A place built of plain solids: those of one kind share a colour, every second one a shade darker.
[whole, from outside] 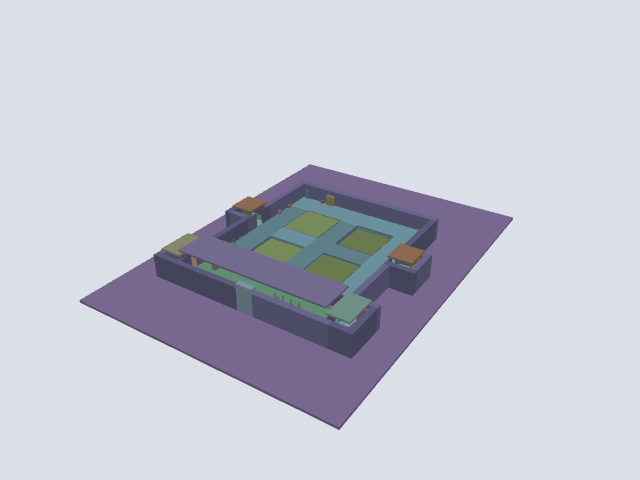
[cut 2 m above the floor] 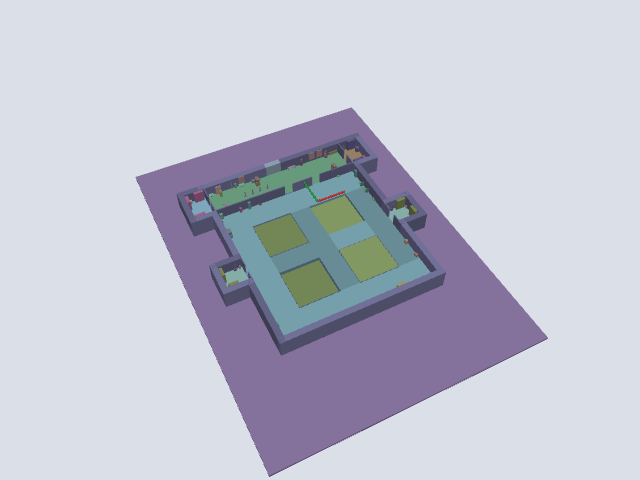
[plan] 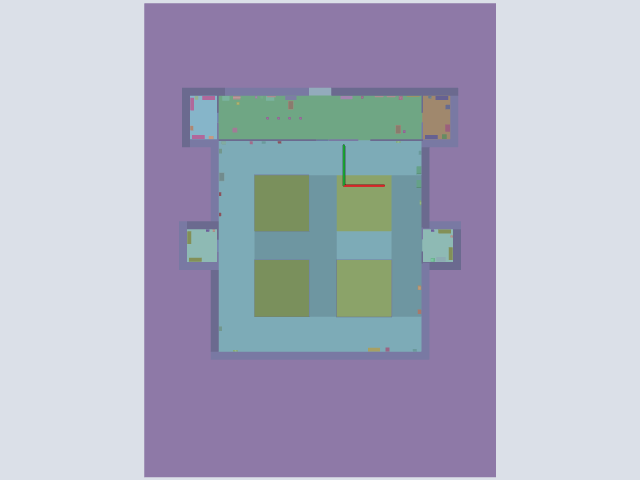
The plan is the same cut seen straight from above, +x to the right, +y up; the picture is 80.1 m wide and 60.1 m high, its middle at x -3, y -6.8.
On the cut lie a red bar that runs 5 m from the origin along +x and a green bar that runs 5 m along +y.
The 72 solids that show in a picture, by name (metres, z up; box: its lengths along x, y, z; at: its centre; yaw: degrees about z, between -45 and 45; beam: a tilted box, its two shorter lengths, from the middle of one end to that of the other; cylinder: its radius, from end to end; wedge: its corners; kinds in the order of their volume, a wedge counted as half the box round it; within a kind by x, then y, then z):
{
 "ground_under_all_1": {"box": [44.06, 59.33, 0.4], "at": [-2.99, -6.83, -1.46]},
 "wall_1": {"box": [1.0, 6.1, 3.92], "at": [-20.14, -7.5, 0.65]},
 "wall_2": {"box": [1.0, 7.45, 3.92], "at": [-19.79, 8.53, 0.65]},
 "wall_3": {"box": [4.95, 1.0, 3.92], "at": [-18.16, -10.05, 0.65]},
 "wall_4": {"box": [4.95, 1.0, 3.92], "at": [-18.16, -4.94, 0.65]},
 "wall_5": {"box": [4.6, 1.0, 3.92], "at": [-17.99, 5.3, 0.65]},
 "wall_6": {"box": [5.4, 1.0, 3.92], "at": [-17.59, 11.76, 0.65]},
 "wall_7": {"box": [1.0, 12.16, 3.92], "at": [-16.19, -15.72, 0.65]},
 "wall_8": {"box": [1.0, 11.15, 3.92], "at": [-16.19, 0.23, 0.65]},
 "wall_9": {"box": [0.2, 2.33, 3.92], "at": [-15.79, 10.29, 0.65]},
 "wall_10": {"box": [12.3, 1.0, 3.92], "at": [-10.54, 11.76, 0.65]},
 "wall_11": {"box": [12.5, 0.2, 3.92], "at": [-9.64, 5.71, 0.65]},
 "wall_12": {"box": [27.4, 1.0, 3.92], "at": [-2.99, -21.3, 0.65]},
 "wall_13": {"box": [3.67, 0.2, 3.92], "at": [-0.05, 5.71, 0.65]},
 "wall_14": {"box": [12.3, 1.0, 3.92], "at": [4.56, 11.76, 0.65]},
 "wall_15": {"box": [6.63, 0.2, 3.92], "at": [6.6, 5.71, 0.65]},
 "wall_16": {"box": [0.2, 1.5, 3.92], "at": [9.81, -9.0, 0.65]},
 "wall_17": {"box": [0.2, 1.41, 3.92], "at": [9.81, -6.04, 0.65]},
 "wall_18": {"box": [0.2, 2.33, 3.92], "at": [9.81, 6.77, 0.65]},
 "wall_19": {"box": [0.2, 2.33, 3.92], "at": [9.81, 10.29, 0.65]},
 "wall_20": {"box": [1.0, 12.16, 3.92], "at": [10.21, -15.72, 0.65]},
 "wall_21": {"box": [1.0, 11.15, 3.92], "at": [10.21, 0.23, 0.65]},
 "wall_22": {"box": [5.4, 1.0, 3.92], "at": [11.61, 11.76, 0.65]},
 "wall_23": {"box": [4.6, 1.0, 3.92], "at": [12.01, 5.3, 0.65]},
 "wall_24": {"box": [4.95, 1.0, 3.92], "at": [12.19, -10.05, 0.65]},
 "wall_25": {"box": [4.95, 1.0, 3.92], "at": [12.19, -4.94, 0.65]},
 "wall_26": {"box": [1.0, 7.45, 3.92], "at": [13.81, 8.53, 0.65]},
 "wall_27": {"box": [1.0, 6.1, 3.92], "at": [14.16, -7.5, 0.65]},
 "floor_gang_1": {"box": [4.6, 17.7, 1.31], "at": [-13.49, -7.54, -0.66]},
 "floor_gang_2": {"box": [6.8, 3.6, 1.31], "at": [-7.79, -7.5, -0.66]},
 "floor_gang_3": {"box": [25.6, 4.5, 1.31], "at": [-2.99, -18.64, -0.66]},
 "floor_gang_4": {"box": [25.6, 4.4, 1.31], "at": [-2.99, 3.5, -0.66]},
 "floor_gang_5": {"box": [3.5, 17.7, 1.31], "at": [-2.64, -7.54, -0.66]},
 "floor_gang_6": {"box": [6.85, 3.6, 1.31], "at": [2.54, -7.5, -0.66]},
 "floor_gang_7": {"box": [3.85, 17.7, 1.31], "at": [7.88, -7.54, -0.66]},
 "step_tier_1": {"box": [6.8, 7.1, 0.73], "at": [-7.79, -12.85, -0.94]},
 "step_tier_2": {"box": [6.8, 7.0, 1.13], "at": [-7.79, -2.19, -0.74]},
 "step_tier_3": {"box": [6.85, 7.1, 1.31], "at": [2.54, -12.85, -0.66]},
 "step_tier_4": {"box": [6.85, 7.0, 0.79], "at": [2.54, -2.19, -0.92]},
 "floor_foyer_1": {"box": [25.6, 5.65, 1.31], "at": [-2.99, 8.53, -0.66]},
 "floor_side_1": {"box": [3.95, 4.3, 1.31], "at": [-17.77, -7.49, -0.66]},
 "floor_side_2": {"box": [3.95, 4.3, 1.31], "at": [11.79, -7.49, -0.66]},
 "ceil_foyer_1": {"box": [25.6, 5.65, 0.3], "at": [-2.99, 8.53, 4.35]},
 "floor_cloaks_1": {"box": [3.6, 5.65, 1.31], "at": [11.61, 8.53, -0.66]},
 "floor_store_1": {"box": [3.6, 5.65, 1.31], "at": [-17.59, 8.53, -0.66]},
 "door_leaf_1": {"box": [2.8, 0.97, 4.58], "at": [-2.99, 11.77, 0.98]},
 "ceil_side_1": {"box": [3.95, 4.3, 0.3], "at": [-17.77, -7.5, 3.4]},
 "ceil_side_2": {"box": [3.95, 4.3, 0.3], "at": [11.79, -7.5, 3.4]},
 "shelves_side_1": {"box": [0.5, 1.6, 2.0], "at": [-19.36, -6.5, 1.0]},
 "shelves_side_2": {"box": [1.6, 0.5, 2.0], "at": [-18.59, -9.27, 1.0]},
 "shelves_side_3": {"box": [1.6, 0.5, 2.0], "at": [12.61, -5.72, 1.0]},
 "shelves_side_4": {"box": [0.5, 1.6, 2.0], "at": [13.38, -8.49, 1.0]},
 "ceil_cloaks_1": {"box": [3.6, 5.65, 0.3], "at": [11.61, 8.53, 3.4]},
 "ceil_store_1": {"box": [3.6, 5.65, 0.3], "at": [-17.59, 8.53, 3.4]},
 "shelves_store_1": {"box": [0.5, 1.6, 2.0], "at": [-19.01, 10.21, 1.0]},
 "shelves_store_2": {"box": [1.6, 0.5, 2.0], "at": [-18.24, 6.08, 1.0]},
 "shelves_store_3": {"box": [1.6, 0.5, 2.0], "at": [-16.94, 10.97, 1.0]},
 "shelves_cloaks_1": {"box": [1.6, 0.5, 2.0], "at": [10.96, 6.08, 1.0]},
 "shelves_cloaks_2": {"box": [1.6, 0.5, 2.0], "at": [12.26, 10.97, 1.0]},
 "lockers_1": {"box": [1.5, 0.48, 1.8], "at": [3.77, -20.52, 0.9]},
 "poster_case_foyer_1": {"box": [1.1, 0.14, 1.6], "at": [-9.09, 11.15, 1.3]},
 "poster_case_foyer_2": {"box": [1.1, 0.14, 1.6], "at": [4.41, 11.15, 1.3]},
 "case_side_1": {"box": [1.2, 0.6, 0.66], "at": [12.16, -9.21, 0.42]},
 "cart_1": {"box": [0.58, 0.98, 0.58], "at": [-15.3, 1.1, 1.21]},
 "cart_foyer_1": {"box": [0.58, 0.98, 0.58], "at": [-6.67, 10.08, 1.21]},
 "bench_foyer_1": {"box": [1.4, 0.5, 0.46], "at": [-6.64, 10.97, 0.22]},
 "kerb_1": {"box": [0.05, 7.1, 0.09], "at": [-11.21, -12.85, 0.04]},
 "kerb_2": {"box": [0.05, 7.0, 0.07], "at": [-11.21, -2.19, 0.03]},
 "kerb_3": {"box": [6.9, 0.05, 0.09], "at": [-7.79, -5.72, 0.04]},
 "kerb_4": {"box": [6.94, 0.06, 0.09], "at": [-7.77, -9.27, 0.04]},
 "kerb_5": {"box": [0.09, 7.1, 0.1], "at": [-4.34, -12.85, 0.05]},
 "kerb_6": {"box": [0.09, 7.1, 0.09], "at": [-0.94, -12.85, 0.04]}
}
